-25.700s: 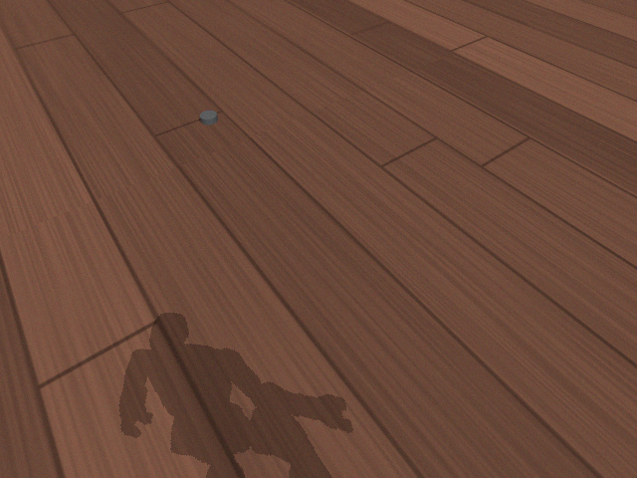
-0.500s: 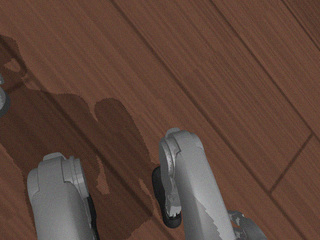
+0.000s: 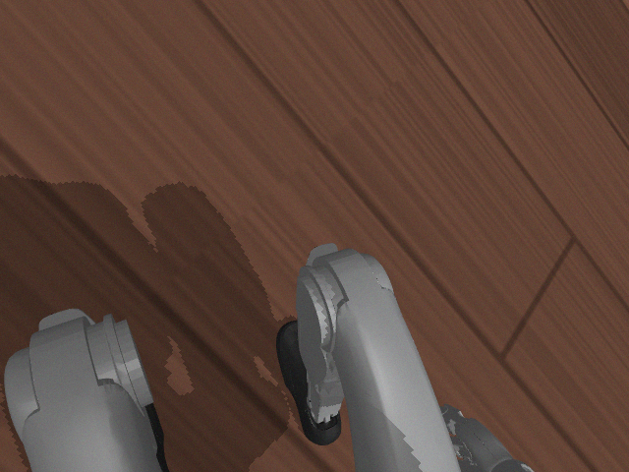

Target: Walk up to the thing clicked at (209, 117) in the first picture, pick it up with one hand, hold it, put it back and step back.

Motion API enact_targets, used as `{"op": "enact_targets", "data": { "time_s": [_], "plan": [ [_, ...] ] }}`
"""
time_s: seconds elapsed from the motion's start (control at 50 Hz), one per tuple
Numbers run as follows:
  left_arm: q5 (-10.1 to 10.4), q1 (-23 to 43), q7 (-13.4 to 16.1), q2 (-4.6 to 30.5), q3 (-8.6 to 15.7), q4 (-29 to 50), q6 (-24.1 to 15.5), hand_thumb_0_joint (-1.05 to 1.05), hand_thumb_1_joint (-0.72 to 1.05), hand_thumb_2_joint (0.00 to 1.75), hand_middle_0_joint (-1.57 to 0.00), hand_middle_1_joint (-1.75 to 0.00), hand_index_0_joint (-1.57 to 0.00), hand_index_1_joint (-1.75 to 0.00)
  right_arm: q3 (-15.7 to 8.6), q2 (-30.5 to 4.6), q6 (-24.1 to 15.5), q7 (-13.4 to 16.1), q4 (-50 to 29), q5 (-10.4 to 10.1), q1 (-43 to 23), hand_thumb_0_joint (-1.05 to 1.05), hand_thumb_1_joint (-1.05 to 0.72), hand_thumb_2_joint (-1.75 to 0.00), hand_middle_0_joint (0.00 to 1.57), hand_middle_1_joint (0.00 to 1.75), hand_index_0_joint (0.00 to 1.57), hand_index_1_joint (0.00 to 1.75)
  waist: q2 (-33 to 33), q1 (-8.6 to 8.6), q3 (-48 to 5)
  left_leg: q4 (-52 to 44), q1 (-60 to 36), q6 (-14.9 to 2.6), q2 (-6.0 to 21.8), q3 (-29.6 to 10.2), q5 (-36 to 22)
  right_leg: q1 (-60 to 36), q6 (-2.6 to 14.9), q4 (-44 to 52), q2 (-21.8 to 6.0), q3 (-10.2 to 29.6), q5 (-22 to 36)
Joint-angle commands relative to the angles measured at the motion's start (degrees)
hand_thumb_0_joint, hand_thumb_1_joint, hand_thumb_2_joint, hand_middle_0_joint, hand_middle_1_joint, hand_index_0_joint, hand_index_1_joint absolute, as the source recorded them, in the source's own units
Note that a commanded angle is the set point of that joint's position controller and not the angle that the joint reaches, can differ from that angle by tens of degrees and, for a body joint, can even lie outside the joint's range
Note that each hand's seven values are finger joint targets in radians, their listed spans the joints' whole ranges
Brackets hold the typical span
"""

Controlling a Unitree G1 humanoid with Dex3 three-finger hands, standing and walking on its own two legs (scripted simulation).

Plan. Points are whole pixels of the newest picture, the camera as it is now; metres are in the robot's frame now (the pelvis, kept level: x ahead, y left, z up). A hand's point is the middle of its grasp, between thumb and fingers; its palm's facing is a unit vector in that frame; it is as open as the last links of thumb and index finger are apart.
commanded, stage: rest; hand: left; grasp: from above
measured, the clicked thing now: out of the picture +0.45 +0.35 -0.23
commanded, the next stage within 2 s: open in 1.32 s
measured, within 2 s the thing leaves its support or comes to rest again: rests again in 0.94 s
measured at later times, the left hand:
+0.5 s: hand out of the picture +0.44 +0.34 -0.23, palm faces -0.44 -0.13 -0.89, open 10.8 cm
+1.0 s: hand out of the picture +0.45 +0.33 -0.24, palm faces -0.44 -0.13 -0.89, open 10.9 cm
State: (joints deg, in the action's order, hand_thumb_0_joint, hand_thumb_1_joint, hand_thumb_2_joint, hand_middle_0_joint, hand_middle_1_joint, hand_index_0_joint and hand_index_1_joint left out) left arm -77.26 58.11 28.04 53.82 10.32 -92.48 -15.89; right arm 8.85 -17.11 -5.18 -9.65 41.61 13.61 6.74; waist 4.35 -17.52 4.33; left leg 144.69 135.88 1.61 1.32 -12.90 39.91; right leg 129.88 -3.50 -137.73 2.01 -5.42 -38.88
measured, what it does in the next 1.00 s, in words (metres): stands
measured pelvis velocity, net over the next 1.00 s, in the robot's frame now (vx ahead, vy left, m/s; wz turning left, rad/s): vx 0.00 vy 0.01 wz -0.06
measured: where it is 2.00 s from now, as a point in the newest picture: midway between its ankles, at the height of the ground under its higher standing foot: (236, 437)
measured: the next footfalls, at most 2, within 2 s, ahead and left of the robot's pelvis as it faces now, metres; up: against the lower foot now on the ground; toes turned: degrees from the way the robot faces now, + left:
none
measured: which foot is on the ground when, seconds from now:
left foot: down 0.00-1.00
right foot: down 0.00-1.00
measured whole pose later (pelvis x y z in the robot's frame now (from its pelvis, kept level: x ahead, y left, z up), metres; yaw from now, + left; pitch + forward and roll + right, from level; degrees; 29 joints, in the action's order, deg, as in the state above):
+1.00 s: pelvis +0.00 +0.01 -0.01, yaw -3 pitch +27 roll -14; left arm -75.8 58.9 34.3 60.3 9.6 -99.4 -15.3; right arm 16.2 -19.2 -11.2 -13.1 39.3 17.2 3.9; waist 7.9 -20.9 9.5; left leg 148.3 135.1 1.1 1.7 -16.3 41.7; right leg 127.9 -4.5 -138.2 3.5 -7.9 -38.9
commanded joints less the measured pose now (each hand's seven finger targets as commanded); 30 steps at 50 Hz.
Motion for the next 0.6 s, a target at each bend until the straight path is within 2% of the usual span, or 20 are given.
{"op": "enact_targets", "data": {
  "time_s": [0.0,0.04,0.12,0.14,0.16,0.2,0.22,0.24,0.26,0.28,0.3,0.32,0.34,0.38,0.42,0.44,0.5,0.54,0.56,0.58],
  "plan": [
    [1.61,15.32,3.03,14.97,0.37,5.83,0.04,0.0,0.46,0.92,-0.83,-0.87,-0.85,-0.85,-4.32,-16.61,-0.65,0.49,0.29,0.29,10.7,0.0,-0.9,-0.9,0.2,0.3,0.2,0.3,-24.08,-1.21,-38.2,-13.54,-29.29,-2.49,0.05,7.74,-10.44,-18.17,4.69,12.49,1.86,-7.15,13.43],
    [1.59,13.97,3.55,16.86,1.68,5.26,0.16,0.0,0.47,0.92,-0.84,-0.88,-0.86,-0.86,-3.98,-17.09,-0.77,0.41,0.44,0.62,10.97,0.0,-0.9,-0.9,0.2,0.3,0.2,0.3,-23.43,-1.16,-38.91,-13.32,-29.05,-2.53,0.15,7.53,-11.58,-19.73,4.49,12.18,2.06,-7.39,14.67],
    [1.22,14.75,4.18,17.49,1.45,4.52,0.15,0.0,0.48,0.93,-0.85,-0.89,-0.87,-0.87,-3.23,-17.6,-1.18,0.03,0.33,1.11,10.66,0.0,-0.91,-0.9,0.2,0.3,0.2,0.3,-25.31,-2.21,-36.95,-12.88,-29.9,-2.26,0.43,7.01,-12.43,-18.8,4.63,11.48,2.2,-7.92,15.22],
    [0.97,15.0,4.45,18.6,2.2,4.48,0.15,0.0,0.5,0.92,-0.85,-0.9,-0.88,-0.86,-2.93,-17.53,-1.32,-0.15,0.42,1.43,11.03,0.0,-0.9,-0.9,0.2,0.3,0.2,0.3,-24.49,-2.51,-37.09,-12.36,-29.22,-2.48,0.49,7.06,-12.53,-19.63,4.41,11.62,2.28,-7.75,15.81],
    [1.38,13.93,4.87,18.58,2.85,4.43,0.05,0.0,0.5,0.93,-0.86,-0.89,-0.89,-0.86,-3.03,-18.05,-1.3,-0.07,0.15,1.33,10.48,0.0,-0.9,-0.9,0.2,0.3,0.2,0.3,-24.25,-1.86,-37.05,-12.73,-29.3,-2.37,0.45,6.93,-12.77,-19.72,4.48,11.9,2.3,-8.08,15.67],
    [1.11,14.33,4.86,17.64,1.59,4.35,0.05,0.0,0.49,0.95,-0.87,-0.89,-0.89,-0.87,-2.49,-18.11,-1.57,-0.44,-0.15,1.9,10.52,0.0,-0.91,-0.9,0.2,0.3,0.2,0.3,-25.63,-2.92,-36.32,-12.41,-29.84,-2.23,0.46,6.97,-13.53,-19.94,4.4,11.58,2.28,-8.13,16.35],
    [1.58,13.88,5.12,17.44,1.6,3.83,0.09,0.0,0.49,0.93,-0.85,-0.9,-0.88,-0.87,-2.41,-17.73,-1.71,-0.32,-0.02,1.68,9.71,0.0,-0.9,-0.9,0.2,0.3,0.2,0.3,-25.34,-2.29,-36.72,-12.82,-29.87,-2.19,0.63,6.63,-12.54,-19.64,4.56,11.58,2.54,-8.27,15.6],
    [1.41,14.59,5.05,17.52,0.81,3.56,0.14,0.0,0.49,0.95,-0.86,-0.89,-0.88,-0.87,-2.25,-17.99,-2.01,-0.51,-0.18,1.86,9.58,0.0,-0.91,-0.9,0.2,0.3,0.2,0.3,-25.68,-3.11,-36.22,-12.22,-30.26,-2.15,0.68,6.63,-12.73,-19.12,4.5,11.21,2.52,-8.4,15.83],
    [1.93,14.91,5.25,17.79,1.13,3.93,-0.03,0.0,0.49,0.94,-0.86,-0.89,-0.88,-0.86,-2.32,-18.53,-2.17,-0.42,-0.5,1.67,9.11,0.0,-0.9,-0.9,0.2,0.3,0.2,0.3,-25.76,-2.78,-36.14,-12.29,-29.83,-2.11,0.71,6.43,-12.39,-19.02,4.58,11.61,2.52,-8.58,15.35],
    [1.97,13.68,5.75,19.71,2.72,3.58,-0.09,0.0,0.5,0.96,-0.87,-0.89,-0.89,-0.87,-1.92,-18.75,-2.02,-0.42,-0.14,1.84,9.62,0.0,-0.9,-0.9,0.2,0.3,0.2,0.3,-26.28,-2.36,-36.72,-13.06,-30.35,-1.98,0.67,6.07,-13.19,-19.89,4.61,11.16,2.53,-8.92,15.78],
    [1.4,13.64,5.69,19.23,1.83,3.34,-0.08,0.0,0.51,0.96,-0.88,-0.89,-0.9,-0.87,-1.87,-18.82,-2.11,-0.55,-0.36,2.14,9.61,0.0,-0.91,-0.9,0.2,0.3,0.2,0.3,-26.73,-2.86,-36.2,-12.48,-30.88,-1.93,0.66,6.26,-13.26,-19.39,4.56,10.74,2.44,-8.89,15.91],
    [1.14,12.75,5.95,19.57,2.41,2.4,-0.02,0.0,0.51,0.97,-0.88,-0.9,-0.89,-0.88,-1.32,-17.9,-2.02,-0.57,0.07,2.28,9.33,0.0,-0.91,-0.9,0.2,0.3,0.2,0.3,-26.43,-2.37,-36.28,-12.64,-30.39,-1.96,0.87,6.06,-12.74,-19.61,4.55,10.84,2.66,-8.96,15.63],
    [1.01,13.7,6.23,20.09,2.25,2.64,-0.22,0.0,0.52,0.97,-0.88,-0.91,-0.9,-0.89,-1.07,-17.98,-1.98,-0.65,0.19,2.62,9.27,0.0,-0.9,-0.9,0.2,0.3,0.2,0.3,-26.43,-2.91,-35.78,-12.4,-29.18,-2.15,0.84,6.19,-11.67,-19.9,4.43,11.22,2.75,-8.73,15.13],
    [1.71,14.52,6.55,17.28,0.19,2.01,-0.26,0.0,0.51,0.97,-0.88,-0.9,-0.9,-0.89,-1.0,-18.46,-2.31,-0.74,-0.83,2.44,7.89,0.0,-0.91,-0.9,0.2,0.3,0.2,0.3,-26.36,-3.26,-34.2,-13.0,-28.92,-2.0,0.75,5.91,-10.6,-18.72,4.57,11.12,2.7,-9.23,14.17],
    [1.5,15.23,6.94,18.68,0.33,2.36,-0.43,0.0,0.51,0.96,-0.87,-0.9,-0.89,-0.88,-0.63,-19.14,-2.73,-0.85,-0.87,2.89,8.11,0.0,-0.91,-0.9,0.2,0.3,0.2,0.3,-26.33,-3.99,-34.1,-12.63,-29.11,-2.16,0.79,5.67,-10.49,-18.95,4.3,11.27,2.76,-9.5,14.32],
    [1.21,14.47,7.37,21.18,1.92,0.95,-0.38,0.0,0.5,0.96,-0.87,-0.9,-0.89,-0.88,-0.24,-19.22,-2.76,-0.86,-0.41,2.79,8.52,0.0,-0.91,-0.9,0.2,0.3,0.2,0.3,-25.33,-3.77,-33.66,-12.34,-28.1,-2.19,0.89,5.45,-10.27,-19.06,4.42,11.01,2.79,-9.66,14.04],
    [1.2,14.3,8.12,20.36,1.77,0.99,-0.23,0.0,0.49,0.96,-0.87,-0.89,-0.88,-0.88,-0.18,-19.45,-3.05,-1.12,-0.48,3.16,8.81,0.0,-0.9,-0.9,0.2,0.3,0.2,0.3,-25.62,-3.94,-34.13,-12.07,-28.56,-2.19,0.93,5.53,-11.58,-19.99,4.2,10.99,2.88,-9.53,15.44],
    [1.15,14.7,7.84,18.3,-0.19,0.47,0.1,0.0,0.48,0.96,-0.86,-0.9,-0.88,-0.88,-0.08,-19.14,-3.65,-1.43,-0.51,3.38,8.24,0.0,-0.91,-0.9,0.2,0.3,0.2,0.3,-26.39,-4.66,-33.76,-11.77,-29.76,-2.05,1.07,5.56,-11.67,-19.34,4.18,10.76,3.03,-9.5,15.78],
    [1.85,15.67,7.87,18.75,-0.19,0.46,0.01,0.0,0.48,0.95,-0.86,-0.89,-0.88,-0.87,0.07,-19.52,-3.93,-1.49,-0.81,3.31,7.75,0.0,-0.91,-0.9,0.2,0.3,0.2,0.3,-25.99,-5.01,-33.21,-11.68,-28.65,-2.19,1.1,5.27,-11.0,-19.23,4.11,11.13,3.07,-9.74,15.27],
    [1.53,14.13,7.96,19.93,0.66,0.03,0.18,0.0,0.47,0.95,-0.86,-0.89,-0.87,-0.87,0.36,-19.64,-3.95,-1.56,-0.48,3.38,8.58,0.0,-0.91,-0.9,0.2,0.3,0.2,0.3,-26.06,-4.69,-33.72,-11.95,-29.11,-2.11,1.07,5.26,-11.91,-20.42,4.13,11.09,3.08,-9.69,15.95]
  ]
}}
